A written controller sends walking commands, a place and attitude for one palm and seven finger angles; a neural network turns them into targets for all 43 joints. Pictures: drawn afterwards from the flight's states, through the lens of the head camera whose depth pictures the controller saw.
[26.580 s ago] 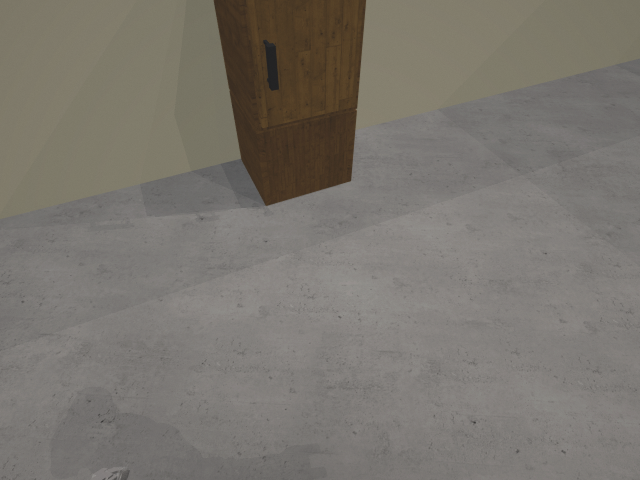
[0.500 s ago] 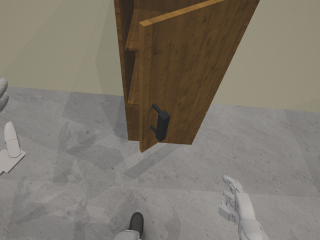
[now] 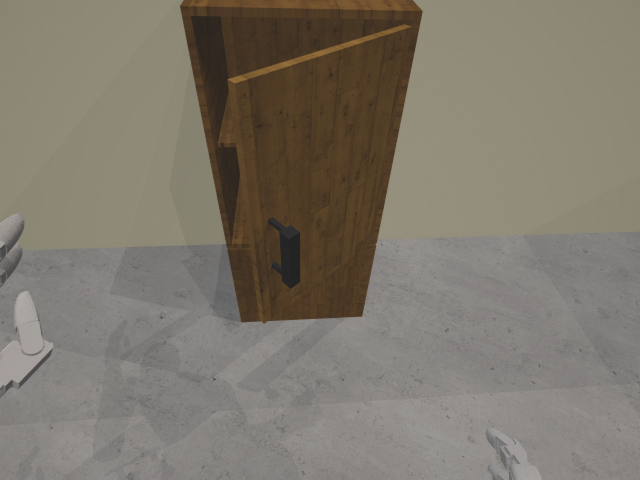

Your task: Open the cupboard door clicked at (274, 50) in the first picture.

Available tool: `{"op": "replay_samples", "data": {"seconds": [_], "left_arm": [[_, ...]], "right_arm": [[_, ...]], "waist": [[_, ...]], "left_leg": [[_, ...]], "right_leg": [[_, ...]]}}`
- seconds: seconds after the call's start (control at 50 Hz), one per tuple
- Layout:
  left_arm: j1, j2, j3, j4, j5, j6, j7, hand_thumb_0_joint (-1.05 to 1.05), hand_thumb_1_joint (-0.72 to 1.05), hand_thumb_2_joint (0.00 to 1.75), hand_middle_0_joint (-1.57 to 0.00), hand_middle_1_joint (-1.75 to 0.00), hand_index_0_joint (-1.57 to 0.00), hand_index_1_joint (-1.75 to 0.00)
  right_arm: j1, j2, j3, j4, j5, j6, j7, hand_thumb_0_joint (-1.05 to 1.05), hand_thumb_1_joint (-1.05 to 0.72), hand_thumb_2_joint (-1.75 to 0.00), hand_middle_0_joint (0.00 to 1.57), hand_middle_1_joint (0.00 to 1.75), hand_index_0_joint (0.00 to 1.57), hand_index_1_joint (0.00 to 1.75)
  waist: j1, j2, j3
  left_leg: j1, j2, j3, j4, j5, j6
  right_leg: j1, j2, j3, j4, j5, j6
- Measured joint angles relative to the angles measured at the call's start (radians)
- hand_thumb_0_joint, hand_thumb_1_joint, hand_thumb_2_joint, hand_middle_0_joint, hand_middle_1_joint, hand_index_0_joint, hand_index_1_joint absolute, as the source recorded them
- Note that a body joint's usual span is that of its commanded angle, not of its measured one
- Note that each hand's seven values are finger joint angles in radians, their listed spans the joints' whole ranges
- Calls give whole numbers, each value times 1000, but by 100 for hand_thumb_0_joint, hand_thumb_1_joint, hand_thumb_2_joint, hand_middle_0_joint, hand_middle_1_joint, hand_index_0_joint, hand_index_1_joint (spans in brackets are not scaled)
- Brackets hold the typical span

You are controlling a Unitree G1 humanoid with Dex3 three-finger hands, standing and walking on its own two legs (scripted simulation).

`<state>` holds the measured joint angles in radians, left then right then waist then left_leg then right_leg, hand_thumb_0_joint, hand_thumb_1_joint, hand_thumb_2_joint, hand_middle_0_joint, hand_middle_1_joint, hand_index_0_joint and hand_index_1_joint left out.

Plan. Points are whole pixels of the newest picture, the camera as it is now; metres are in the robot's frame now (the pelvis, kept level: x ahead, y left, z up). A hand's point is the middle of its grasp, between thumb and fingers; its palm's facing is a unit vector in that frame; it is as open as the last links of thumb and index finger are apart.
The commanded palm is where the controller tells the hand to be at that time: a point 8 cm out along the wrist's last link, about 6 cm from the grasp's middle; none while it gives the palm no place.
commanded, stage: stop stepping back and stand still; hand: left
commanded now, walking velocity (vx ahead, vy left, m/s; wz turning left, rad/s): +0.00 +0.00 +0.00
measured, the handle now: (282, 252) +0.56 +0.07 -0.09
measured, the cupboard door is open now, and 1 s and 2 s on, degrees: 40 40 40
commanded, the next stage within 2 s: let the arm hang, fingers relaxed in 0.24 s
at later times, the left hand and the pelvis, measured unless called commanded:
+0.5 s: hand (110, 457) +0.18 +0.26 -0.05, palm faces +0.10 -0.90 -0.43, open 7.4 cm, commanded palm none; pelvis -0.01 +0.01 -0.01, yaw +1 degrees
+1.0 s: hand out of the picture -0.07 +0.19 -0.17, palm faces +0.05 -0.97 -0.25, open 7.4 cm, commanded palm none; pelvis +0.00 -0.01 +0.00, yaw +2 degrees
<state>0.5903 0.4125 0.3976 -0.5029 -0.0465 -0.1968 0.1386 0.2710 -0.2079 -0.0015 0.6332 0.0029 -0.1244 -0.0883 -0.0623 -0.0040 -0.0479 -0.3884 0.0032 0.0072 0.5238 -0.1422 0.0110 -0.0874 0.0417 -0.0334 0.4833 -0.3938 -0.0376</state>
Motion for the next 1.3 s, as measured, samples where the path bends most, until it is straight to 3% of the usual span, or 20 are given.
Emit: {"op": "replay_samples", "data": {"seconds": [0.1,0.18,0.28,0.34,0.36,0.4,0.44,0.54,0.62,0.74,0.86,1.08,1.3], "left_arm": [[27,24,21,11,-2,-34,2,1,89,89,-22,-30,-22,-30],[-69,-19,14,118,1,-15,8,1,89,89,-22,-30,-22,-30],[-111,-51,2,122,9,20,14,2,89,89,-21,-30,-21,-30],[-66,-40,-9,61,11,16,8,2,90,89,-21,-30,-21,-30],[-74,-27,-32,96,30,-4,-9,2,90,89,-21,-30,-21,-30],[-158,-12,-127,286,60,26,-63,1,90,90,-21,-30,-20,-30],[-251,-26,-223,539,74,101,-102,1,90,90,-21,-30,-20,-30],[-348,-116,-351,1088,77,233,-131,1,91,89,-20,-30,-20,-30],[-325,-185,-406,1353,67,256,-137,1,91,89,-20,-30,-20,-30],[-255,-245,-419,1567,56,238,-140,1,91,89,-21,-30,-20,-30],[-213,-237,-399,1661,53,228,-125,1,91,89,-21,-30,-21,-30],[-261,-201,-386,1647,52,211,-99,1,91,89,-20,-30,-20,-30],[-327,-239,-393,1601,53,198,-100,0,91,89,-20,-30,-20,-30]], "right_arm": [[10,-4,0,11,0,5,-2,1,-90,-90,20,30,20,30],[-4,-3,6,42,0,6,-14,1,-90,-90,21,30,20,30],[-40,28,29,18,-8,-20,-14,1,-90,-90,21,30,20,30],[-51,40,35,-6,-11,-29,-4,1,-90,-90,21,30,20,30],[-57,30,30,14,-10,-47,15,1,-90,-90,21,30,20,30],[-86,-15,16,87,-7,-31,55,1,-90,-90,21,30,20,30],[-117,-56,10,162,-10,22,75,0,-90,-90,21,30,20,30],[-134,-91,3,263,-24,104,86,0,-90,-90,21,30,20,30],[-107,-96,1,323,-30,135,80,0,-90,-90,21,30,20,30],[-50,-81,-5,434,-21,153,62,0,-90,-90,20,30,20,30],[-24,-39,-5,497,-14,154,48,0,-90,-90,20,30,19,30],[-67,34,-1,503,-15,147,51,0,-90,-90,20,30,20,30],[-76,23,-4,507,-20,140,53,0,-91,-90,20,30,20,30]], "waist": [[42,39,-10],[68,35,1],[66,6,31],[55,12,37],[63,26,28],[91,69,9],[97,95,-4],[54,56,22],[36,-4,69],[57,-42,124],[71,-25,146],[63,27,119],[54,15,88]], "left_leg": [[-7,12,-25,52,-9,-1],[21,-9,-13,32,-15,15],[44,-31,-1,-89,59,17],[38,-25,-13,-122,81,6],[12,-21,-22,-96,85,13],[-32,-10,-30,-19,49,13],[-55,-14,-34,42,8,13],[-35,-34,-35,89,-24,12],[6,-33,-35,39,-6,8],[38,-22,-49,-35,30,-1],[57,-20,-57,-56,36,-4],[83,-27,-51,-59,29,-3],[99,-34,-44,-69,24,-3]], "right_leg": [[19,26,6,-6,4,1],[31,3,12,4,-5,17],[3,-23,18,-13,20,17],[4,-15,7,-55,44,11],[-8,-7,3,-56,48,9],[-36,7,-1,-15,31,8],[-55,4,-6,47,-6,10],[-41,-15,-13,119,-59,10],[-4,-14,-12,74,-40,5],[42,1,-20,-33,14,-5],[75,7,-25,-84,34,-7],[95,-2,-22,-75,22,-6],[107,-12,-17,-79,13,-4]]}}
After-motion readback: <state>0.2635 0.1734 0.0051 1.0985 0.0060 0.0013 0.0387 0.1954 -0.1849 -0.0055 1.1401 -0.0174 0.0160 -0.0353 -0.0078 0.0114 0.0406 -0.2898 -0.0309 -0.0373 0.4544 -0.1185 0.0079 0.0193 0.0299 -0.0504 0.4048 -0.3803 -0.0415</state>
